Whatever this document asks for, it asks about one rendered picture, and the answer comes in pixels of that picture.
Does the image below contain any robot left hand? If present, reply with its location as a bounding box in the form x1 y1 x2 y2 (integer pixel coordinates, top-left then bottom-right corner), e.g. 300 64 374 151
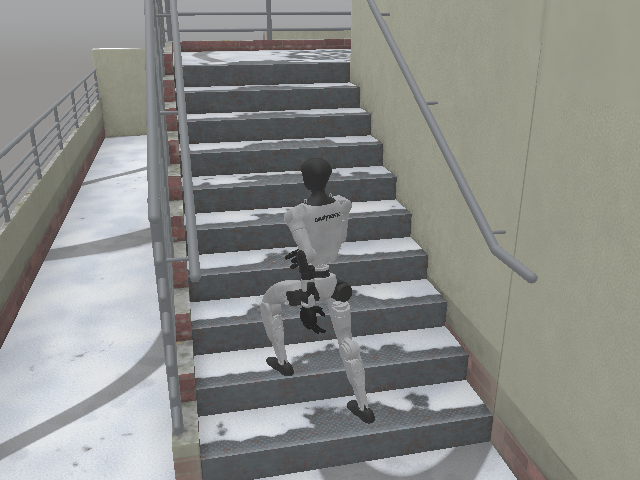
300 306 326 334

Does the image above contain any robot head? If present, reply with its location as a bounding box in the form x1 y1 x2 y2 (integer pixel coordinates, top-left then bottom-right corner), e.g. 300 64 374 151
301 158 336 206

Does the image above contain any robot right hand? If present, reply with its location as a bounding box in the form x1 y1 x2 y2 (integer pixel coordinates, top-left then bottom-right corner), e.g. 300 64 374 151
285 249 299 269

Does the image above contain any left robot forearm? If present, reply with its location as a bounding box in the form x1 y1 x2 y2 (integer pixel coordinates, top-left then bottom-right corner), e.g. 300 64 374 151
296 250 316 308

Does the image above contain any robot right foot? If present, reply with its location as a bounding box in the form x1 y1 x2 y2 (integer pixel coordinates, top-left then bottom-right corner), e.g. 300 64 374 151
347 400 375 424

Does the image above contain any left robot upper arm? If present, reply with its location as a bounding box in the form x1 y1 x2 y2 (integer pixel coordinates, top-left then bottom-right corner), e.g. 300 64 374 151
284 204 316 263

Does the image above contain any right robot upper arm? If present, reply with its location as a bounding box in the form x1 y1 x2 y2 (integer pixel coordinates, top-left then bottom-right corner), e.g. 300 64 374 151
333 195 352 244

